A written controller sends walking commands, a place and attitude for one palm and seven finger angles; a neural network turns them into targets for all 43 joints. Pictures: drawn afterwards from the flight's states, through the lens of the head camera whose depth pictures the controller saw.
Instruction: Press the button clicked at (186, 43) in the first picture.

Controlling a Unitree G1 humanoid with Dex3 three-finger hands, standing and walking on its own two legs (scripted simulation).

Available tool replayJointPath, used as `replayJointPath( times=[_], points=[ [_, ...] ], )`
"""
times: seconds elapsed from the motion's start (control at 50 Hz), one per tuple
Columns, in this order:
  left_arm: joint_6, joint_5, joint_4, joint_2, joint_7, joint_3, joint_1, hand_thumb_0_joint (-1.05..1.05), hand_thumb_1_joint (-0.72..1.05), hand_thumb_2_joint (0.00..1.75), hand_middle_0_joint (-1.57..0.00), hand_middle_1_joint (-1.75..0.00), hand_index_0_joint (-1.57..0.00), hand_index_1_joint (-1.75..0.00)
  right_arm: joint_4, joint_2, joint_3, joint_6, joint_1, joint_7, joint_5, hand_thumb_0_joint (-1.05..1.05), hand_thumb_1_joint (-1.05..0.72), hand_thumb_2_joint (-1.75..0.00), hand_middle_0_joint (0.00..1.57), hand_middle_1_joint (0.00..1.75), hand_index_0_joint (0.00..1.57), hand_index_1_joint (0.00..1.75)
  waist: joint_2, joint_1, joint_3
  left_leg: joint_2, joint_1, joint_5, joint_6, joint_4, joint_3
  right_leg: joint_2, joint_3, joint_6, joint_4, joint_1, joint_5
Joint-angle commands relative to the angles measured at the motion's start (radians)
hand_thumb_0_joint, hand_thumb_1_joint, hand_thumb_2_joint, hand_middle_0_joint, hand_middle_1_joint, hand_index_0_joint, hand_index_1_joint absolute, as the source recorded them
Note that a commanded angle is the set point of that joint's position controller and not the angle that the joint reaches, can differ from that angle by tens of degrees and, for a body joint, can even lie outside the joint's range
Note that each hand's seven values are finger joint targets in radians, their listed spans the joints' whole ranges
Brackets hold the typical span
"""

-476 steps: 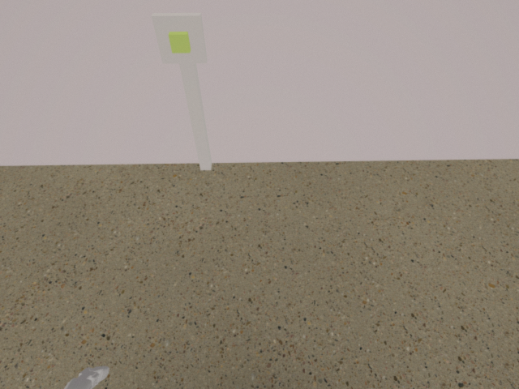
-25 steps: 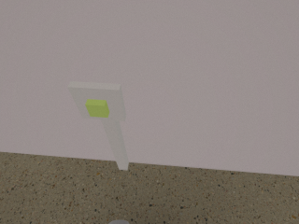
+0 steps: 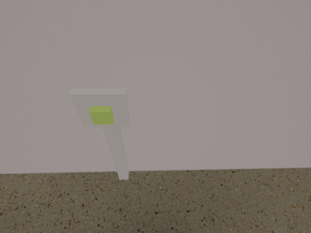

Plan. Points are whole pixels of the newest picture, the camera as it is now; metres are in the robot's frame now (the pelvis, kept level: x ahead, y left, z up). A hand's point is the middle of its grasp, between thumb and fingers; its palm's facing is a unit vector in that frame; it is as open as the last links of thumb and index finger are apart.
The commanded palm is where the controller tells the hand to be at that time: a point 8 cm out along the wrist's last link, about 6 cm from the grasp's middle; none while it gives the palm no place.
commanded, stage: come to a stop and stand still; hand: left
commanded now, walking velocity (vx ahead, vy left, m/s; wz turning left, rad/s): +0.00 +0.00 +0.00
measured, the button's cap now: (102, 114) +0.50 +0.20 -0.05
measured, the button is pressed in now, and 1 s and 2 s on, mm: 0 0 0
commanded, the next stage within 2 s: look again from close up in 0.64 s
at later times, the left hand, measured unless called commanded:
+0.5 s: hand out of the picture +0.01 +0.11 -0.18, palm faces +0.05 -0.98 -0.18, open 7.2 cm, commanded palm none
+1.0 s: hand out of the picture +0.00 +0.12 -0.18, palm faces +0.04 -0.98 -0.19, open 7.4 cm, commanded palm none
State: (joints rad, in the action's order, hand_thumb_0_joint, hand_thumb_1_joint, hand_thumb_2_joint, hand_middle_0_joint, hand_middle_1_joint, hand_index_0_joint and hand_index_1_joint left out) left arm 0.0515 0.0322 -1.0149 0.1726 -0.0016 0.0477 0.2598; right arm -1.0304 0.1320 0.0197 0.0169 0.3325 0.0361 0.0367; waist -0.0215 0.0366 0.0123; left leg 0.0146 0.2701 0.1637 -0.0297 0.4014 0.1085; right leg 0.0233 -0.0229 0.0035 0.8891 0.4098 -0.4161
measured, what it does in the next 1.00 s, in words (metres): steps on the spot: right foot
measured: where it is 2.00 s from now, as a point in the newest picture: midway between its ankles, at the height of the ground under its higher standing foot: outside the picture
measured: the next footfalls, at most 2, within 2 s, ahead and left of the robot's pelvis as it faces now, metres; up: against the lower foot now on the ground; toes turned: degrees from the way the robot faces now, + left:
right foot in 0.10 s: +0.02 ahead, -0.13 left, +0.00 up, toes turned -2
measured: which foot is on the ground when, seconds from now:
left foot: down 0.00-1.00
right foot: up 0.00-0.08, down 0.10-1.00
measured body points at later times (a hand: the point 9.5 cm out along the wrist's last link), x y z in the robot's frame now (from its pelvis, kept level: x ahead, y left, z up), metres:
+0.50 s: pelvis +0.01 -0.06 +0.00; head +0.02 -0.06 +0.45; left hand +0.01 +0.16 -0.16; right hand +0.01 -0.27 -0.17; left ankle +0.01 +0.08 -0.74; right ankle -0.02 -0.12 -0.74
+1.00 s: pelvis +0.01 -0.04 -0.01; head +0.01 -0.05 +0.44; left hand +0.00 +0.17 -0.17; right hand +0.03 -0.27 -0.16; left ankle -0.01 +0.07 -0.74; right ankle -0.02 -0.12 -0.74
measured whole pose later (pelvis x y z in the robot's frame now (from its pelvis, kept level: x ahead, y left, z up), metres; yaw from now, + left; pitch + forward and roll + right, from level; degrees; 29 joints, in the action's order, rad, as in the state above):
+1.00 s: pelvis +0.01 -0.04 -0.01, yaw +0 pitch -1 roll +0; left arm -0.03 0.02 -1.09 0.12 -0.05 0.00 0.32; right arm -1.06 0.16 0.01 0.01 0.27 0.04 0.01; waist 0.01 0.00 0.01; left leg 0.02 0.21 0.31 0.00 0.53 0.04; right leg -0.05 -0.06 -0.06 0.50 0.17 -0.31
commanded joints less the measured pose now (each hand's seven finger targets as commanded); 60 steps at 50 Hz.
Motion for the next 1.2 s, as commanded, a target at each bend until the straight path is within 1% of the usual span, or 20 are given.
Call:
replayJointPath(
  times=[0.0,0.04,0.06,0.1,0.12,0.16,0.24,0.28,0.34,0.38,0.5,0.7,0.72,0.74,0.76,0.82,0.88,0.94,0.98,1.18],
  points=[
    [-0.036,-0.01,0.064,0.021,0.0,-0.007,0.018,0.0,0.9,0.9,-0.2,-0.3,-0.2,-0.3,0.013,0.19,0.04,0.005,0.07,0.004,0.002,0.0,-0.9,-0.9,0.2,0.3,0.2,0.3,0.191,0.003,-0.042,0.256,-0.086,-0.108,-0.135,-0.101,-0.265,-0.01,-0.026,-0.01,-0.225,-0.054,-0.038],
    [-0.047,-0.012,0.03,0.021,-0.005,-0.005,0.075,0.0,0.9,0.9,-0.2,-0.3,-0.2,-0.3,0.004,0.174,0.039,-0.002,0.058,0.001,-0.006,0.0,-0.9,-0.9,0.2,0.3,0.2,0.3,0.149,-0.031,-0.062,0.21,-0.006,-0.019,-0.087,-0.036,-0.222,-0.021,-0.041,-0.014,-0.429,-0.216,0.116],
    [-0.055,-0.01,0.02,0.05,-0.012,-0.004,0.095,0.0,0.9,0.9,-0.2,-0.3,-0.2,-0.3,-0.003,0.145,0.032,-0.003,0.057,-0.005,-0.011,0.0,-0.9,-0.9,0.2,0.3,0.2,0.3,0.073,-0.042,-0.07,0.165,0.068,0.029,-0.044,0.024,-0.186,0.016,0.012,-0.022,-0.517,-0.321,0.173],
    [-0.066,-0.012,0.005,0.136,-0.026,0.001,0.117,0.0,0.9,0.9,-0.2,-0.3,-0.2,-0.3,0.024,0.056,0.004,-0.009,0.012,-0.013,-0.02,0.0,-0.9,-0.9,0.2,0.3,0.2,0.3,-0.193,-0.049,-0.004,0.029,0.211,0.284,0.035,0.183,-0.038,0.262,0.261,-0.116,-0.637,-0.298,0.169],
    [-0.066,-0.013,0.013,0.14,-0.025,-0.005,0.086,0.0,0.9,0.9,-0.2,-0.3,-0.2,-0.3,0.026,0.058,0.004,-0.013,-0.002,-0.018,-0.014,0.0,-0.9,-0.9,0.2,0.3,0.2,0.3,-0.131,-0.049,0.007,0.03,0.164,0.308,0.034,0.241,-0.061,0.285,0.253,-0.154,-0.657,-0.221,0.15],
    [-0.076,-0.013,0.015,0.09,-0.032,-0.011,0.025,0.0,0.9,0.9,-0.2,-0.3,-0.2,-0.3,-0.012,0.056,0.007,-0.026,0.018,-0.019,-0.009,0.0,-0.9,-0.9,0.2,0.3,0.2,0.3,-0.2,-0.021,0.062,0.045,0.14,0.248,0.035,0.311,-0.075,0.208,0.206,-0.151,-0.656,-0.171,0.214],
    [-0.079,-0.018,0.004,0.08,-0.029,-0.019,0.027,0.0,0.9,0.9,-0.2,-0.3,-0.2,-0.3,-0.05,0.034,-0.006,-0.025,0.046,-0.016,-0.015,0.0,-0.9,-0.9,0.2,0.3,0.2,0.3,-0.095,-0.013,0.096,0.044,0.036,0.174,0.041,0.227,-0.059,0.165,0.144,-0.156,-0.624,-0.121,0.265],
    [-0.081,-0.02,-0.007,0.077,-0.03,-0.02,0.041,0.0,0.9,0.9,-0.2,-0.3,-0.2,-0.3,-0.069,0.025,-0.01,-0.017,0.066,-0.013,-0.017,0.0,-0.9,-0.9,0.2,0.3,0.2,0.3,-0.044,-0.01,0.08,0.036,-0.056,0.082,0.042,0.082,-0.061,0.136,0.127,-0.133,-0.579,-0.125,0.301],
    [-0.081,-0.028,-0.023,0.045,-0.028,-0.027,0.071,0.0,0.9,0.9,-0.2,-0.3,-0.2,-0.3,-0.082,0.08,-0.01,0.006,0.067,0.003,-0.018,0.0,-0.9,-0.9,0.2,0.3,0.2,0.3,0.067,-0.032,0.035,0.124,-0.099,-0.159,0.007,0.001,-0.142,0.06,0.084,-0.065,-0.507,-0.183,0.361],
    [-0.076,-0.027,-0.044,0.052,-0.031,-0.026,0.083,0.0,0.9,0.9,-0.2,-0.3,-0.2,-0.3,-0.088,0.077,-0.013,0.009,0.029,0.006,-0.021,0.0,-0.9,-0.9,0.2,0.3,0.2,0.3,0.135,-0.039,0.03,0.124,-0.094,-0.188,0.003,0.001,-0.133,0.068,0.076,-0.052,-0.5,-0.216,0.385],
    [-0.082,-0.021,-0.077,0.055,-0.031,-0.037,0.112,0.0,0.9,0.9,-0.2,-0.3,-0.2,-0.3,-0.087,0.076,-0.015,0.003,0.008,0.01,-0.026,0.0,-0.9,-0.9,0.2,0.3,0.2,0.3,0.012,-0.031,0.041,0.105,-0.107,-0.094,0.013,-0.014,-0.114,0.082,0.09,-0.045,-0.539,-0.233,0.432],
    [-0.088,-0.02,-0.097,0.048,-0.037,-0.04,0.15,0.0,0.9,0.9,-0.2,-0.3,-0.2,-0.3,-0.094,0.076,-0.02,0.002,-0.005,0.01,-0.026,0.0,-0.9,-0.9,0.2,0.3,0.2,0.3,-0.001,-0.034,0.048,0.091,-0.112,-0.069,0.021,-0.024,-0.104,0.093,0.095,-0.039,-0.561,-0.25,0.453],
    [-0.113,-0.009,-0.128,0.076,-0.081,-0.028,0.238,0.0,0.9,0.9,-0.2,-0.3,-0.2,-0.3,-0.023,0.112,-0.006,0.013,-0.122,-0.004,-0.037,0.0,-0.9,-0.9,0.2,0.3,0.2,0.3,-0.079,-0.087,0.086,0.073,0.012,0.057,0.046,0.234,-0.047,0.173,0.209,0.062,-0.565,-0.24,0.988],
    [-0.12,-0.008,-0.076,0.109,-0.077,-0.026,0.207,0.0,0.9,0.9,-0.2,-0.3,-0.2,-0.3,0.015,0.064,-0.01,-0.004,-0.055,-0.007,-0.034,0.0,-0.9,-0.9,0.2,0.3,0.2,0.3,-0.077,-0.026,0.015,0.031,0.061,0.204,0.021,0.305,-0.113,0.219,0.217,0.044,-0.537,-0.309,1.024],
    [-0.123,-0.008,-0.064,0.1,-0.071,-0.024,0.168,0.0,0.9,0.9,-0.2,-0.3,-0.2,-0.3,0.005,0.057,-0.007,-0.008,-0.057,-0.01,-0.027,0.0,-0.9,-0.9,0.2,0.3,0.2,0.3,-0.01,-0.029,0.019,0.037,0.053,0.186,0.009,0.323,-0.108,0.229,0.194,0.015,-0.536,-0.293,1.021],
    [-0.119,-0.005,-0.036,0.079,-0.061,-0.03,0.145,0.0,0.9,0.9,-0.2,-0.3,-0.2,-0.3,0.023,0.047,-0.007,0.0,-0.035,-0.013,-0.032,0.0,-0.9,-0.9,0.2,0.3,0.2,0.3,-0.078,-0.023,-0.044,0.026,0.03,0.203,0.02,0.249,-0.085,0.181,0.151,-0.129,-0.514,-0.316,0.807],
    [-0.107,-0.012,-0.022,0.073,-0.059,-0.033,0.115,0.0,0.9,0.9,-0.2,-0.3,-0.2,-0.3,0.009,0.052,-0.007,0.007,0.012,-0.01,-0.028,0.0,-0.9,-0.9,0.2,0.3,0.2,0.3,-0.085,-0.01,-0.041,0.02,-0.079,0.079,0.02,0.088,-0.085,0.131,0.115,-0.106,-0.48,-0.257,0.605],
    [-0.093,-0.019,-0.016,0.046,-0.054,-0.038,0.108,0.0,0.9,0.9,-0.2,-0.3,-0.2,-0.3,0.005,0.094,-0.008,0.013,0.012,-0.003,-0.021,0.0,-0.9,-0.9,0.2,0.3,0.2,0.3,0.017,-0.028,0.042,0.102,-0.072,-0.058,-0.01,0.033,-0.156,0.065,0.103,-0.063,-0.497,-0.168,0.319],
    [-0.085,-0.019,-0.025,0.062,-0.051,-0.038,0.106,0.0,0.9,0.9,-0.2,-0.3,-0.2,-0.3,-0.003,0.09,-0.014,0.016,-0.005,-0.001,-0.021,0.0,-0.9,-0.9,0.2,0.3,0.2,0.3,0.096,-0.04,0.06,0.102,-0.049,-0.129,-0.017,0.017,-0.177,0.057,0.079,-0.057,-0.476,-0.203,0.316],
    [-0.072,-0.019,-0.026,0.077,-0.036,-0.044,0.09,0.0,0.9,0.9,-0.2,-0.3,-0.2,-0.3,-0.012,0.124,-0.022,0.018,0.0,-0.002,-0.018,0.0,-0.9,-0.9,0.2,0.3,0.2,0.3,0.029,-0.048,0.082,0.093,-0.003,0.031,-0.026,-0.058,-0.2,0.055,0.08,-0.054,-0.504,-0.219,0.182]
  ],
)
